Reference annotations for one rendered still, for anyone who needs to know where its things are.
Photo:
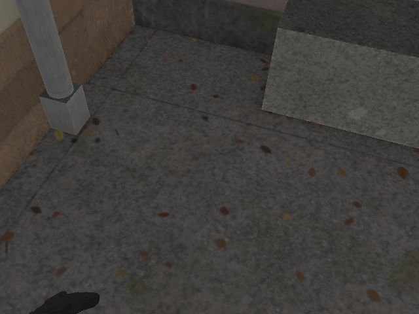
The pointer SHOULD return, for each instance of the robot left hand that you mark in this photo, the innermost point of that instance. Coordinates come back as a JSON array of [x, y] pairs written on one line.
[[63, 303]]

